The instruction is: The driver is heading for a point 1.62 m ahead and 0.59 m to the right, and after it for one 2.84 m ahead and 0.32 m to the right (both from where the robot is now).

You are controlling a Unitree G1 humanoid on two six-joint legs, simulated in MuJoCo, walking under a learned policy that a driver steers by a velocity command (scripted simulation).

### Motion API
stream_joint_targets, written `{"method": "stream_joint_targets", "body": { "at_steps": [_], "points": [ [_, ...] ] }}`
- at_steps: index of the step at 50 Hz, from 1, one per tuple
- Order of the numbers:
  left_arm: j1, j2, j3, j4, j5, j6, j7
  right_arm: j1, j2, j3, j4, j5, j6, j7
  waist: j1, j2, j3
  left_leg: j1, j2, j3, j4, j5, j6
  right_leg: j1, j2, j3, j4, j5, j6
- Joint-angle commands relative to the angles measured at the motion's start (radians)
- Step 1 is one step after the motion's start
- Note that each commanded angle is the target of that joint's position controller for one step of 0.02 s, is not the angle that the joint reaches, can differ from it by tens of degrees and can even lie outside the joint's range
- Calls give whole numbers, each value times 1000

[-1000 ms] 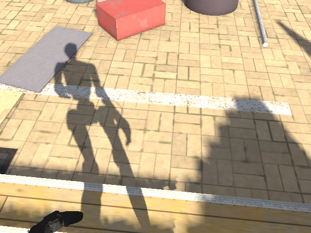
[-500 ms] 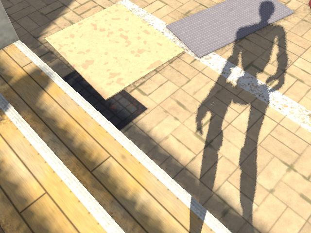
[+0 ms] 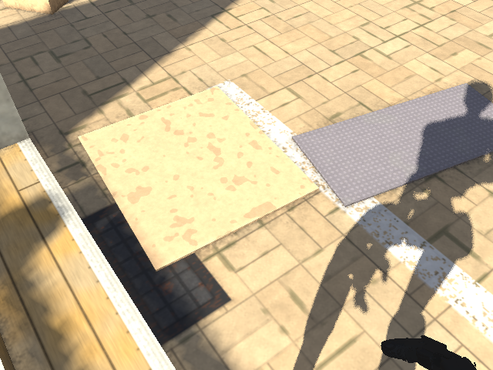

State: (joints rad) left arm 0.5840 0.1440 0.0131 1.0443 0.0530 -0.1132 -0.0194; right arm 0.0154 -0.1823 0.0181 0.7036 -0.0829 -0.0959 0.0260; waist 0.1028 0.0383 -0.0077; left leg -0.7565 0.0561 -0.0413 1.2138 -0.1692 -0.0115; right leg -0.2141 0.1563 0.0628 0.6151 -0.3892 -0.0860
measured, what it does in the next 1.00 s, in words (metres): goes down, turning right: left foot, then right foot 0.12 m lower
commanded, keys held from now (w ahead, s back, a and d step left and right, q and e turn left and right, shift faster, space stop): e+shift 0.72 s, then shift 0.06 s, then q+shift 0.22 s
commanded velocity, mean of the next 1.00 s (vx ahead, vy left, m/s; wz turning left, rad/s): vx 0.11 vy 0.00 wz -0.69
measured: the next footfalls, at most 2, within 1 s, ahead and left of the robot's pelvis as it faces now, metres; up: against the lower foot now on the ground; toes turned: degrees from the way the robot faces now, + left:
left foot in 0.10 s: +0.24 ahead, +0.12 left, +0.00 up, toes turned -6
right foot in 0.48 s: +0.30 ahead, -0.21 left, -0.12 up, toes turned -29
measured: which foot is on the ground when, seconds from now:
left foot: up 0.00-0.08, down 0.10-0.48, up 0.50-0.88, down 0.90-1.00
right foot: down 0.00-0.12, up 0.14-0.46, down 0.48-0.96, up 0.98-1.00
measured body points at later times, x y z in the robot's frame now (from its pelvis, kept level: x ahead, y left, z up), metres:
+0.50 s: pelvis +0.23 -0.08 -0.08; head +0.26 -0.11 +0.37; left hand +0.55 +0.07 -0.15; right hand +0.16 -0.38 -0.20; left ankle +0.21 +0.12 -0.71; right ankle +0.28 -0.19 -0.82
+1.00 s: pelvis +0.34 -0.09 -0.11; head +0.35 -0.09 +0.34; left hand +0.62 -0.03 -0.21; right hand +0.30 -0.39 -0.19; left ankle +0.46 -0.05 -0.84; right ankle +0.27 -0.19 -0.84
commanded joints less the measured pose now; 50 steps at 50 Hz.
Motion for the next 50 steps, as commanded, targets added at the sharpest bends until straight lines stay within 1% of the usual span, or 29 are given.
{"method": "stream_joint_targets", "body": {
  "at_steps": [1, 2, 4, 5, 6, 7, 8, 9, 10, 11, 12, 14, 17, 18, 19, 23, 24, 25, 26, 28, 30, 32, 36, 40, 43, 45, 46, 48, 50],
  "points": [
    [-298, 302, 58, -187, -28, -84, 6, 75, -49, 4, -78, -4, 21, 55, -178, -42, 37, 602, -44, 105, -375, 140, -67, -620, -84, 234, -233, 550, -133],
    [-246, 338, 78, -195, -17, -82, -14, 108, -99, -8, -57, 21, 21, 52, -153, -28, 38, 665, -81, 118, -406, 126, -68, -589, -110, 277, -212, 601, -134],
    [-201, 271, 78, -190, -2, -71, -38, 177, -172, -39, -55, 31, -3, 29, -172, -50, -23, 685, -105, 52, -475, 198, 18, -344, -155, 363, -1, 868, -80],
    [-263, 217, 65, -236, -7, -81, -55, 436, -246, -66, -3, 56, -24, 13, -289, 54, -158, 946, -11, -30, -547, 450, 167, -381, -96, 301, 262, 1024, 24],
    [-103, 33, 15, -264, 24, -90, -55, 661, -301, -81, 23, 82, -27, 9, -279, 258, -542, 1366, 408, -427, -508, 972, 568, -549, 3, 188, 716, 375, 148],
    [-159, 103, 36, -297, -15, -64, -52, 662, -255, -76, 39, -14, -16, 12, -281, 128, -469, 1238, 536, -712, -691, 949, 646, -723, 47, 65, 916, -328, 156],
    [-254, 139, 44, -328, -24, -29, -37, 450, -260, -85, 15, -24, -24, -4, -202, -24, -168, 923, 465, -574, -735, 691, 504, -764, -63, 85, 893, -206, 119],
    [-266, 140, 45, -326, 0, -1, -9, 267, -155, -55, -3, 27, -20, -19, -122, -24, -78, 703, 392, -369, -777, 495, 378, -683, -162, 43, 790, -94, 108],
    [-223, 125, 41, -296, 54, 17, 9, 156, -12, -8, -27, 54, -18, -36, -75, 16, -106, 619, 344, -267, -817, 427, 317, -550, -225, 53, 630, -71, 111],
    [-183, 76, 23, -272, 102, 31, -2, 94, 46, 11, -41, 42, -23, -67, -38, 55, -43, 452, 259, -141, -851, 322, 249, -394, -261, 37, 538, 71, 105],
    [-162, 44, 15, -277, 103, 31, -21, 86, -26, -14, -35, 35, -26, -87, -10, 89, -55, 338, 219, -57, -847, 344, 222, -246, -231, -25, 614, 111, 107],
    [-240, 66, 5, -297, 53, 28, -70, 83, -111, -34, -40, 20, -57, -131, -54, -21, -26, 341, 157, 118, -799, 105, 129, -252, -287, -40, 298, 456, 97],
    [-416, 140, 25, -353, 21, 32, -110, 251, -192, -59, 21, -6, -51, -120, -153, 10, 33, 363, 210, 118, -727, -157, 85, -210, -277, -92, 4, 643, 94],
    [-524, 211, 75, -421, -167, 101, -78, 187, -209, -100, 35, 157, -2, -120, -138, 125, 60, 300, 187, 147, -631, -41, 98, -257, -198, -36, 10, 643, 116],
    [-505, 238, 79, -433, -171, 137, -71, 181, -198, -97, 13, 169, 21, -119, -129, 103, 34, 335, 221, 173, -565, -64, 88, -261, -193, -47, -15, 643, 119],
    [-387, 192, 100, -383, -106, 182, -73, 197, -194, -126, 21, 132, 48, -98, -71, -38, -24, 267, 275, 240, -242, -137, 11, 2, -176, -125, -194, 735, 53],
    [-227, 246, 131, -316, -79, 168, -51, 214, -162, -120, 33, 120, 45, -85, 1, -115, -83, 204, 203, 279, -2, -165, -16, 198, -141, -141, -236, 794, -8],
    [-143, 397, 168, -284, -56, 144, -32, 248, -130, -117, 13, 81, 42, -79, 11, -341, -86, -126, 78, 285, 468, -651, -81, 465, -257, 6, -82, 1372, -80],
    [-153, 469, 165, -326, -33, 121, -32, 302, -128, -95, -51, 79, 24, -67, -25, -416, -300, -326, 35, 120, 762, -689, -109, 659, -435, 295, 31, 1666, -258],
    [-277, 473, 155, -408, -39, 132, -7, 185, -175, -80, -130, 101, 6, -75, -25, -197, -465, -419, 20, -45, 825, -490, -82, 633, -523, 469, -84, 1187, -332],
    [-448, 352, 104, -468, -48, 152, 24, 158, -198, -85, -99, 96, 40, -110, -90, -12, -362, -322, 28, -122, 652, -320, -76, 337, -538, 546, -147, 818, -286],
    [-488, 338, 92, -483, -58, 150, 34, 176, -232, -103, -91, 80, 80, -122, -140, -39, -247, -200, 5, -117, 433, -215, -69, 103, -414, 442, -171, 708, -229],
    [-477, 321, 93, -476, -81, 178, 106, 15, -99, -70, -172, 50, 79, -102, -121, -75, -187, -27, -95, -76, -115, -14, -106, -34, -224, 342, -151, 609, -134],
    [-478, 297, 89, -489, -68, 186, 112, 39, -117, -85, -134, 83, 84, -69, -110, -185, -197, 168, -87, -83, -338, 26, -106, -78, -263, 375, -169, 393, -109],
    [-446, 198, 52, -461, -53, 173, 79, 41, -108, -83, -125, 74, 93, -57, -95, -210, -140, 354, -59, -57, -487, 11, -63, -142, -270, 370, -163, 336, -102],
    [-344, 107, 22, -398, -32, 155, 55, 80, -57, -71, -96, 58, 86, -32, -96, -164, -112, 589, -41, -47, -722, 154, -17, -214, -217, 306, -162, 173, -47],
    [-257, 107, 24, -376, -6, 140, 46, 83, -106, -79, -109, 48, 83, -24, -53, -75, -101, 664, 38, -159, -718, 309, 26, -252, -143, 248, -84, -40, 8],
    [-319, 205, 56, -417, -27, 128, 49, -6, -173, -102, -145, 51, 87, -28, -18, 158, -23, 447, 134, -368, -865, 2, 195, -174, -103, 104, -11, -22, 100],
    [-480, 246, 83, -458, -33, 136, 65, 25, -199, -114, -155, 78, 96, -34, -71, 148, 8, 395, 112, -442, -910, -161, 191, -154, -95, 36, 37, 21, 114]
  ]
}}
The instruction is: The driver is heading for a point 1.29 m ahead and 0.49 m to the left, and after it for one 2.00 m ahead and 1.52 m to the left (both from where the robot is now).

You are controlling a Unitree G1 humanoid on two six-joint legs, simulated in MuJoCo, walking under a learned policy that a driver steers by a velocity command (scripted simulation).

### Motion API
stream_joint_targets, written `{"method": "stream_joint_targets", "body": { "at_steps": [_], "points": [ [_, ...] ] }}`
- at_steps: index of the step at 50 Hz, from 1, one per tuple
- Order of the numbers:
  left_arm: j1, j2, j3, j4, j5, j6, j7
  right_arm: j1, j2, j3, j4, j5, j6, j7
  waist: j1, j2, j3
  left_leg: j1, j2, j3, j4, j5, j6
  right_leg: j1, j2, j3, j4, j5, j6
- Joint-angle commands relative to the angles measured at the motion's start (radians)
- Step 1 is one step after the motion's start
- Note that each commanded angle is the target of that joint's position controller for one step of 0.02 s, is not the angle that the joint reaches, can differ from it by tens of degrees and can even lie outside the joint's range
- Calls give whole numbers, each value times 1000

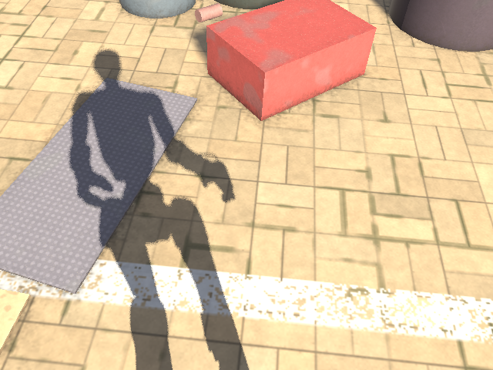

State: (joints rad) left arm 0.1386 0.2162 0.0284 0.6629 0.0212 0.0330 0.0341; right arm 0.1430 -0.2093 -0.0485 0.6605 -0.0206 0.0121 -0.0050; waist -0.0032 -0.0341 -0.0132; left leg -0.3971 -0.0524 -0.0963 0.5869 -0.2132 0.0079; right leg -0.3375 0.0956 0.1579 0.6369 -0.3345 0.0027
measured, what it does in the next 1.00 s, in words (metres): steps on the spot, turning left: right foot, then left foot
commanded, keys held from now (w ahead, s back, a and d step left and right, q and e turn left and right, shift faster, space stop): q+shift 0.78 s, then shift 0.06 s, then e+shift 0.06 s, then w+e+shift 0.10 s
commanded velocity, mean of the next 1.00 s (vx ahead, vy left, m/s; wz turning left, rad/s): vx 0.02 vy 0.00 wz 0.70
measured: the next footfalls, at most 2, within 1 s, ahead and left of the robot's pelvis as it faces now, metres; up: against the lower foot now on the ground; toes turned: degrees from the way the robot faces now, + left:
right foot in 0.26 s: +0.07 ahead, -0.11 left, +0.00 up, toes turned +20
left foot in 0.74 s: +0.03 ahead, +0.15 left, +0.00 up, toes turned +42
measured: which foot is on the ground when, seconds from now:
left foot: down 0.00-0.26, up 0.28-0.72, down 0.74-1.00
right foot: up 0.00-0.24, down 0.26-0.74, up 0.76-1.00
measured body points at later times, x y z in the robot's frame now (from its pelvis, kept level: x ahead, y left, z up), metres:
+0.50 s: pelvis +0.02 -0.03 +0.02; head +0.06 -0.03 +0.46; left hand +0.04 +0.28 -0.08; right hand +0.28 -0.23 -0.08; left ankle +0.00 +0.13 -0.64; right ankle +0.03 -0.12 -0.73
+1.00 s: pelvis +0.07 +0.05 +0.01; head +0.08 +0.09 +0.46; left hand -0.03 +0.35 -0.10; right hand +0.37 -0.02 -0.07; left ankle +0.00 +0.12 -0.73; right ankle +0.20 -0.04 -0.66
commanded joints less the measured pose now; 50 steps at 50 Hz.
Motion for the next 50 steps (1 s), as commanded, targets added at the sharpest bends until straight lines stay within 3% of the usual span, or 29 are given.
{"method": "stream_joint_targets", "body": {
  "at_steps": [1, 3, 6, 10, 12, 13, 14, 15, 16, 17, 19, 23, 27, 30, 33, 35, 36, 37, 38, 39, 40, 41, 42, 43, 45, 46, 47, 48, 50],
  "points": [
    [-45, 157, 72, -85, -1, -5, 11, -70, -205, -59, -114, 26, -6, -9, 24, 236, 7, 70, 220, -420, -283, -131, 177, -63, -16, -80, 38, -62, 28],
    [-60, 117, 71, -88, -8, -11, -1, -2, -232, -74, -114, 32, 4, -23, -13, 247, -21, 177, 223, -476, -284, -120, 194, -155, 1, -69, 116, -169, 31],
    [-63, 89, 71, -73, -26, -28, -9, 11, -230, -87, -115, 40, 18, -36, -23, 213, -77, 268, 188, -468, -256, -33, 184, -198, 5, -31, 115, -172, 40],
    [-23, 96, 74, -35, -38, -39, -29, -26, -236, -98, -126, 55, 48, -37, -5, 220, -123, 206, 134, -462, -262, -25, 157, -35, 33, -54, -42, -57, 38],
    [60, 119, 89, -3, -38, -37, -32, -48, -236, -97, -132, 67, 51, -36, 43, 217, -125, 84, 99, -457, -254, -99, 122, 160, 11, -72, -230, 71, 19],
    [119, 159, 106, 18, -35, -33, -28, -41, -212, -89, -132, 71, 50, -37, 61, 190, -132, -59, 59, -426, -196, -195, 76, 334, -65, -45, -292, 123, -4],
    [161, 253, 126, 17, -6, -30, -27, -37, -151, -72, -150, 76, 48, -34, 58, -46, -138, -308, -60, -270, 58, -323, 24, 480, -282, 195, -345, 17, -109],
    [91, 275, 127, -8, 37, -33, -32, -11, -170, -80, -164, 77, 22, -31, 26, -224, -96, -422, -92, -180, 275, -354, -8, 367, -478, 406, -395, 68, -217],
    [12, 218, 109, -42, 36, -40, -23, 2, -251, -103, -143, 60, 9, -26, -1, -156, -55, -423, -15, -151, 418, -288, -34, 316, -483, 338, -390, 141, -242],
    [-51, 167, 91, -57, 22, -41, -11, 35, -271, -113, -112, 51, 13, -25, -26, -96, -42, -389, -3, -124, 474, -211, -44, 272, -408, 211, -369, 170, -200],
    [-88, 138, 75, -64, -1, -39, 6, 65, -221, -100, -87, 37, 26, -24, -25, -67, -19, -418, 14, -77, 603, -99, -63, 264, -331, 55, -329, 300, -157],
    [1, 169, 76, -37, 7, -24, 18, -6, -159, -64, -136, 50, 32, -5, 21, -72, -3, -429, 91, 55, 593, -29, -114, 267, -325, -91, -322, 482, -195],
    [39, 219, 90, -24, 2, -11, 17, -86, -128, -39, -179, 45, 27, 14, 57, -81, -4, -371, 135, 102, 427, -24, -110, 288, -364, -160, -306, 496, -210],
    [35, 244, 101, -19, -8, -10, 9, -103, -131, -40, -183, 48, 27, 29, 51, -86, -13, -284, 131, 140, 318, -46, -80, 282, -396, -209, -284, 521, -197],
    [35, 250, 110, -10, -29, -14, 1, -102, -131, -47, -175, 54, 31, 40, 42, -99, -29, -178, 100, 189, 188, -103, -35, 297, -416, -256, -221, 574, -159],
    [38, 247, 113, -1, -45, -21, -6, -49, -137, -62, -153, 60, 33, 42, 7, -91, -63, -42, 57, 216, 37, -87, 9, 301, -419, -304, -101, 617, -115],
    [55, 227, 110, 11, -49, -26, -12, 48, -168, -85, -118, 58, 31, 29, -43, -40, -106, 150, 25, 199, -76, 18, 52, 217, -380, -367, 71, 649, -62],
    [63, 198, 103, -14, -26, -35, -15, 173, -292, -130, -95, 59, 27, 9, -93, 108, -174, 467, 119, -15, -100, 424, 134, -65, -298, -398, 344, 405, 28],
    [18, 101, 66, -113, 25, -54, -24, 167, -440, -150, -119, 34, 15, 8, -29, 370, -274, 693, 390, -511, -74, 737, 376, -466, -116, -289, 670, -378, 105],
    [-78, 165, 75, -116, -1, -72, -30, 190, -386, -140, -131, -4, 5, 17, -126, 219, -380, 675, 435, -552, -159, 605, 437, -526, -96, -63, 772, -350, 103],
    [-114, 183, 76, -130, -28, -72, -26, 123, -342, -120, -123, 0, -3, 14, -93, 171, -287, 592, 407, -442, -173, 557, 389, -541, -117, -51, 777, -264, 84],
    [-79, 190, 81, -107, -21, -63, -12, 47, -274, -99, -121, 34, 0, 5, -43, 109, -203, 481, 345, -337, -167, 505, 319, -528, -147, -52, 707, -182, 77],
    [-44, 205, 89, -85, -11, -46, 2, -20, -220, -81, -127, 60, 8, -5, -6, 101, -143, 354, 304, -260, -175, 474, 272, -465, -169, -60, 641, -112, 80],
    [2, 212, 93, -66, -8, -31, 2, -66, -200, -68, -129, 54, 10, -12, 29, 112, -135, 249, 278, -195, -178, 502, 252, -364, -165, -86, 624, -59, 87],
    [66, 168, 80, -37, -11, -20, -5, -82, -174, -52, -108, 25, 2, -20, 51, 113, -157, 166, 245, -108, -179, 552, 240, -233, -154, -124, 569, 9, 95],
    [99, 137, 66, -24, -18, -24, -13, -37, -155, -44, -74, 24, -6, -22, 45, 115, -184, 171, 222, -71, -209, 348, 226, -202, -165, -141, 483, 52, 91],
    [98, 114, 54, -15, -28, -31, -24, 24, -165, -47, -38, 30, -13, -20, 15, 138, -169, 173, 207, -61, -255, 55, 212, -197, -167, -166, 415, 94, 79],
    [54, 111, 48, -33, -39, -36, -31, 53, -200, -55, -26, 30, -22, -17, -16, 187, -120, 157, 225, -98, -307, -176, 210, -230, -171, -171, 368, 126, 63],
    [-25, 149, 52, -75, -58, -47, -34, 63, -242, -64, -23, 9, -47, -15, -43, 216, -32, 161, 293, -191, -377, -376, 212, -313, -181, -135, 291, 151, 33]
  ]
}}
Velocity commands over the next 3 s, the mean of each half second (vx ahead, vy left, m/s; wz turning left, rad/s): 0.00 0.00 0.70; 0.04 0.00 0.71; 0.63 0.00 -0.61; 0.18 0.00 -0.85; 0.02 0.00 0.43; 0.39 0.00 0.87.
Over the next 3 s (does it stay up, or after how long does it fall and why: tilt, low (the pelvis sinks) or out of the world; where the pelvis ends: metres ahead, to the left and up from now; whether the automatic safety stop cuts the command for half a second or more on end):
stays up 0.66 0.27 0.00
